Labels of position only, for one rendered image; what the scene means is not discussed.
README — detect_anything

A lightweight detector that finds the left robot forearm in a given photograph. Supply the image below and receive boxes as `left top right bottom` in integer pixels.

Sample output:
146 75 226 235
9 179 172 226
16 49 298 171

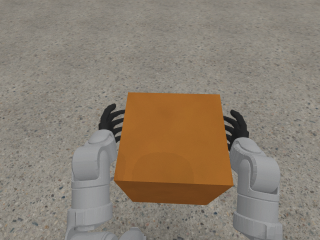
64 129 118 240

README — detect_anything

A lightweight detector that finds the left robot hand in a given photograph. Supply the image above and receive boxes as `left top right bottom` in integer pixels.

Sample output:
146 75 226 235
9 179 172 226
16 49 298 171
98 103 125 143

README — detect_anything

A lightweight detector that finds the right robot hand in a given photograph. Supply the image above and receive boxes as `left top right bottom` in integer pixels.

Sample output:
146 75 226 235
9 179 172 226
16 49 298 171
223 109 249 152

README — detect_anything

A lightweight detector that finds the robot left thigh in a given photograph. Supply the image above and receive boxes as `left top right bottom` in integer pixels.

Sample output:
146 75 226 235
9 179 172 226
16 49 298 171
119 230 147 240

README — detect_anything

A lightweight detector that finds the carton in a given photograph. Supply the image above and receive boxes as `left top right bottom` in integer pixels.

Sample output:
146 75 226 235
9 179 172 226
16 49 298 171
113 92 234 205

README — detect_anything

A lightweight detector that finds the robot left shin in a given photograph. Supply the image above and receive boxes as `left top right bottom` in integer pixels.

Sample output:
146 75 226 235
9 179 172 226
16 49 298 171
130 227 142 233

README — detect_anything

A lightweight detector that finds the right robot forearm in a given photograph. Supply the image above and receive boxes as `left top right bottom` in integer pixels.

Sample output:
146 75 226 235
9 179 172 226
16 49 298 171
229 137 283 240

